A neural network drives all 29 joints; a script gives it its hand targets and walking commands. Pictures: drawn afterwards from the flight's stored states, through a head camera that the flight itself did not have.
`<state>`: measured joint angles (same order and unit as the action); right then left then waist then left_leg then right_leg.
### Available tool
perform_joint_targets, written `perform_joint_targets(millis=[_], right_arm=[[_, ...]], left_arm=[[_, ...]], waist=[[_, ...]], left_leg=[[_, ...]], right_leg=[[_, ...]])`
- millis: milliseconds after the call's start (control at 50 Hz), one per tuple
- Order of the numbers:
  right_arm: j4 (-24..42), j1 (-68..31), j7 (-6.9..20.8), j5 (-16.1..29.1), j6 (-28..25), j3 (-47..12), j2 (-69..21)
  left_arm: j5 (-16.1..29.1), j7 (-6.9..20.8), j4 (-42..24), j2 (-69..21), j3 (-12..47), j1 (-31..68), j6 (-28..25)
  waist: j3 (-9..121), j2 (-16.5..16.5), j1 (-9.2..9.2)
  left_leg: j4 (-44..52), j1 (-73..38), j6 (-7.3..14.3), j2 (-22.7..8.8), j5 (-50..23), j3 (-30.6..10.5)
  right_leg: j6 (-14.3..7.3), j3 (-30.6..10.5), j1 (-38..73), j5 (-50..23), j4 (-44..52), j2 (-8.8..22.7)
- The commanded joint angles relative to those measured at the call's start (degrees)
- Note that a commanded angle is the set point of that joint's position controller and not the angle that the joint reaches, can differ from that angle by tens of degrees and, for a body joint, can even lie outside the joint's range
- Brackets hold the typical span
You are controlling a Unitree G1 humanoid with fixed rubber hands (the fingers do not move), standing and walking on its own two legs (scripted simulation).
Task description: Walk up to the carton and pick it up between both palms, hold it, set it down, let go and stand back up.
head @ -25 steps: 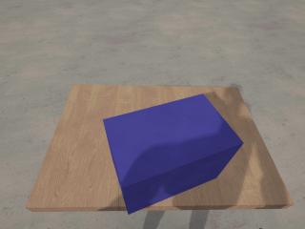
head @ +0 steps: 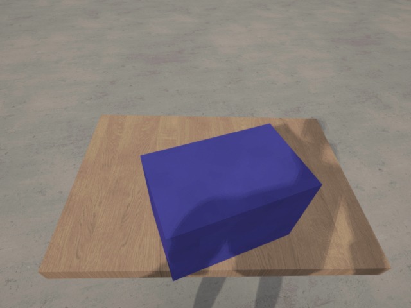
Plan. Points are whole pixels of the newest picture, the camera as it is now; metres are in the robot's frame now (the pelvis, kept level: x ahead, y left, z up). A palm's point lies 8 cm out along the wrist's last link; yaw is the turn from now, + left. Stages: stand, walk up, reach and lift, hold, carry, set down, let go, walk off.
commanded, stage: walk up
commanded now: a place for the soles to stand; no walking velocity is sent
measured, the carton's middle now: (223, 199) +0.37 -0.03 -0.02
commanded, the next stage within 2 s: reach and lift in 1.40 s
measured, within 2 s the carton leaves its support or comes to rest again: neither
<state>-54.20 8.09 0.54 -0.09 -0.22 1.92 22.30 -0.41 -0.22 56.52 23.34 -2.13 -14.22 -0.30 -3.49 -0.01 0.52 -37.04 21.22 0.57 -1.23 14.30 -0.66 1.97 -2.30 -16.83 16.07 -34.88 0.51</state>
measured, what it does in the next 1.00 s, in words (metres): steps on the spot: left foot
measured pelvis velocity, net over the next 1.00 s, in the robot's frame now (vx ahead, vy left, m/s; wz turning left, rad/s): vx -0.04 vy -0.04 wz -0.02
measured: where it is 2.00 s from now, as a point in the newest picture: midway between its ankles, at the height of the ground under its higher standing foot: outside the picture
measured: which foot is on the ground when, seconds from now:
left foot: down 0.00-0.22, up 0.24-0.46, down 0.48-1.00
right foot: down 0.00-1.00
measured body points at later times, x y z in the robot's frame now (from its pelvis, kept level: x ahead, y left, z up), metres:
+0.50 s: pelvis -0.04 -0.05 +0.00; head -0.01 -0.06 +0.45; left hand +0.04 +0.26 -0.11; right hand +0.03 -0.37 -0.12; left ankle -0.06 +0.10 -0.73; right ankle -0.01 -0.18 -0.72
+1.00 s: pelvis -0.04 -0.04 +0.01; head -0.01 -0.04 +0.46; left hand +0.05 +0.27 -0.11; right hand +0.04 -0.37 -0.11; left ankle -0.06 +0.10 -0.72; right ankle -0.01 -0.18 -0.72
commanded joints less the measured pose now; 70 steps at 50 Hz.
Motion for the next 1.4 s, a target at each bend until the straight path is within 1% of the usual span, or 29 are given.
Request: perform_joint_targets(millis=[0,60,80,120,140,160,180,200,220,260,280,340,360,400,440,460,480,500,540,560,580,620,700,900,1000,1060,1220,1340,1380], right_arm=[[3.03,0.73,-2.82,-0.6,-1.66,4.02,17.92],[4.43,-3.85,-3.1,-1.03,-0.65,4.01,18.04],[4.48,-5.29,-2.83,-1.31,-0.54,3.63,17.23],[4.38,-6.33,-2.21,-0.93,0.3,3.04,15.14],[3.97,-3.71,-2.01,-0.39,0.53,2.56,13.1],[3.92,-1.86,-1.81,0.4,0.69,2.03,11.08],[3.66,-2.12,-1.71,0.65,0.56,1.59,10.07],[2.86,-1.67,-1.72,0.09,0.79,2.28,10.89],[2.07,0.01,-1.61,0.04,0.85,2.81,11.24],[1.76,1.11,-1.2,0.17,0.55,2.64,11.59],[1.3,1.36,-1.18,-0.09,0.19,2.43,10.41],[0.37,1.98,-1.44,-0.38,-1.05,1.95,9.12],[0.41,1.6,-1.52,-0.45,-1.49,1.86,8.98],[-0.74,3.24,-1.86,-1.19,-2.29,2.19,9.87],[-0.51,3.84,-2.26,-2.05,-2.63,2.86,12.24],[-0.04,2.11,-2.25,-1.72,-2.62,2.9,13.35],[0.23,1.27,-2.05,-1.55,-2.63,2.8,13.87],[0.29,-0.77,-1.78,-1.35,-2.72,2.8,14.76],[0.61,-1.61,-1.5,-1.02,-2.77,2.18,12.32],[0.42,-0.42,-1.41,-0.82,-2.71,2.07,11.57],[0.33,0.02,-1.4,-0.88,-2.67,1.91,11.07],[0.11,1.25,-1.25,-0.87,-2.78,1.58,10.84],[0.12,-0.01,-1.15,-0.99,-2.95,1.81,12.36],[0.32,-0.06,-1.39,-0.91,-3.02,1.69,11.97],[0.64,1.87,-1.01,-1.22,-2.68,2.24,12.44],[0.87,1.46,-0.79,-1.13,-2.69,1.9,11.96],[0.89,1.97,-0.83,-0.95,-2.96,2.04,12.54],[0.95,2.27,-0.96,-1.01,-2.73,2.06,11.94],[0.79,2.18,-0.96,-1.08,-2.72,2.18,12.65]], left_arm=[[-0.48,0.47,-4.78,10.61,-2.72,1.54,2.44],[-0.58,0.92,-4.12,10.93,-3.31,-0.95,2.72],[-0.6,1.17,-3.25,10.43,-3.55,-2.31,2.58],[-1.2,1.21,-2.3,10.36,-3.73,-3.1,1.59],[-1.48,0.86,-2.61,11.02,-4.04,-3.23,0.9],[-1.96,0.69,-3.28,13.02,-4.1,-1.01,0.29],[-2.1,0.51,-4.6,14.32,-3.99,1.92,-0.3],[-1.97,0.51,-5.32,17.0,-4.5,4.63,-0.38],[-1.99,0.44,-5.78,16.74,-4.25,6.13,-0.49],[-2.01,0.3,-6.12,14.66,-3.63,7.12,-0.55],[-1.92,0.08,-6.05,13.46,-3.66,6.15,-0.58],[-1.38,-0.01,-6.01,12.41,-3.63,3.6,-0.65],[-0.93,-0.05,-6.14,11.75,-3.37,4.34,-0.53],[-0.19,0.1,-6.7,11.43,-3.04,6.25,-0.09],[0.65,0.24,-7.06,9.26,-2.45,6.08,-0.22],[0.55,0.31,-6.53,8.81,-2.3,5.46,-0.11],[0.12,0.41,-6.22,8.52,-2.14,5.2,-0.13],[-0.39,0.6,-5.07,8.51,-2.1,4.39,-0.18],[-0.86,0.66,-4.21,9.89,-2.6,4.07,-1.03],[-0.84,0.66,-4.26,10.62,-2.76,3.91,-1.32],[-0.45,0.55,-4.35,10.79,-2.71,4.57,-1.48],[-0.5,0.54,-5.04,10.45,-2.35,6.34,-1.49],[-0.58,0.71,-4.66,10.27,-2.28,6.31,-1.31],[-0.32,0.66,-3.87,10.15,-1.79,6.42,-1.42],[-0.58,0.71,-4.96,11.13,-2.24,5.78,-1.52],[-0.66,0.87,-5.36,10.98,-2.22,5.81,-1.68],[-0.44,0.81,-5.32,10.55,-2.13,5.72,-1.94],[-0.42,0.79,-5.58,10.89,-2.26,5.6,-1.94],[-0.37,0.75,-5.69,10.72,-2.05,6.09,-1.82]], waist=[[4.06,8.45,0.23],[-2.8,7.43,-1.94],[-1.78,8.2,-3.18],[-2.43,6.26,-2.98],[0.4,0.31,-1.8],[1.77,-5.0,-0.18],[1.97,-6.05,0.01],[3.13,-7.15,-0.6],[1.86,-8.26,-0.07],[-0.13,-10.22,0.41],[1.84,-9.25,0.12],[6.55,-9.0,-0.69],[6.93,-6.92,-0.45],[7.23,-6.38,0.63],[8.23,-0.61,0.12],[6.49,0.45,-1.13],[5.5,0.87,-1.52],[4.18,2.1,-2.19],[4.68,1.24,-1.75],[6.28,-0.3,-0.96],[6.42,0.81,-0.65],[6.65,-1.81,-0.04],[7.15,0.32,-0.85],[9.02,0.72,-0.62],[7.15,0.43,-0.16],[7.01,0.37,-0.21],[9.46,0.86,-0.14],[9.58,0.37,0.19],[8.3,1.03,-0.12]], left_leg=[[16.06,-5.51,14.4,-21.76,-16.23,-20.22],[15.03,4.99,11.7,-18.5,-5.17,-14.98],[13.51,6.2,9.17,-15.25,1.26,-11.61],[7.0,4.41,4.65,-8.39,8.48,-7.25],[1.22,1.6,3.04,-5.46,10.22,-4.56],[-5.62,3.12,1.1,-0.67,12.0,-0.39],[-9.89,5.39,0.3,2.04,15.1,-1.15],[-14.03,1.83,1.07,1.72,16.73,-3.97],[-15.13,-0.52,1.21,1.75,16.0,-4.16],[-12.76,-0.18,0.45,1.59,14.29,-1.7],[-10.08,0.49,0.46,1.01,14.28,-1.43],[1.99,-1.2,0.22,0.42,12.93,0.47],[6.53,-3.33,0.11,0.2,9.79,0.26],[16.12,-11.1,0.37,-0.93,-0.28,-0.06],[14.28,-17.26,2.22,-6.69,-9.45,-6.81],[15.17,-14.59,3.49,-9.26,-7.58,-9.93],[16.27,-12.03,4.78,-10.55,-1.05,-10.89],[15.83,-9.86,4.95,-10.7,2.01,-10.05],[12.6,-7.33,2.29,-6.06,-0.63,-4.15],[10.97,-8.88,1.54,-4.1,-1.26,-1.85],[10.44,-9.01,1.3,-2.96,-1.15,-0.59],[11.66,-10.86,1.82,-3.64,0.7,-1.94],[13.53,-11.15,2.73,-6.09,0.79,-4.82],[11.56,-12.39,2.08,-5.24,-5.78,-2.95],[10.55,-10.74,3.58,-4.75,2.81,-3.41],[10.27,-10.0,3.41,-4.06,4.3,-2.99],[10.86,-13.52,3.45,-5.53,-4.3,-4.49],[9.64,-11.98,2.81,-3.98,-0.99,-2.01],[10.68,-11.28,3.59,-4.74,0.65,-3.72]], right_leg=[[-3.12,-1.52,-6.75,17.54,-20.63,0.46],[-3.93,-0.02,-3.08,14.79,-15.78,1.22],[-4.26,0.65,1.0,11.23,-8.32,1.76],[-5.23,-0.1,2.21,6.45,5.86,0.03],[-6.15,-7.49,0.7,7.74,12.14,3.37],[-7.99,-19.34,0.19,7.97,16.15,10.01],[-10.33,-23.4,1.06,4.15,17.8,13.04],[-12.23,-23.94,-5.17,11.58,18.79,15.12],[-12.32,-21.75,-8.02,14.55,19.08,14.59],[-11.57,-15.2,-4.8,2.57,15.88,11.02],[-11.03,-13.37,0.16,-2.18,14.18,10.13],[-11.42,-12.41,9.33,-13.26,9.84,10.75],[-10.93,-11.64,9.17,-15.14,8.53,10.72],[-8.87,-8.69,5.59,-13.77,6.25,9.21],[-5.9,-4.81,-0.33,-13.05,1.2,5.37],[-4.62,-3.34,-0.45,-7.65,1.45,2.89],[-4.4,-2.86,0.3,-0.72,3.4,1.78],[-4.27,-2.51,1.92,0.59,4.68,1.85],[-5.44,-5.37,6.68,-9.57,8.04,4.72],[-6.13,-7.18,7.21,-11.83,9.27,6.34],[-6.87,-7.98,6.4,-11.58,9.49,6.91],[-6.91,-7.93,4.02,-8.77,9.21,6.9],[-5.46,-5.62,3.6,-6.74,8.4,4.82],[-5.43,-4.82,5.71,-14.92,7.07,5.27],[-6.51,-5.64,2.86,-3.8,6.81,4.66],[-6.67,-6.38,2.94,-1.77,8.3,5.03],[-5.92,-3.8,3.77,-11.98,5.17,4.22],[-6.91,-5.7,4.35,-10.3,6.41,5.63],[-6.36,-4.87,3.04,-8.29,5.76,4.68]])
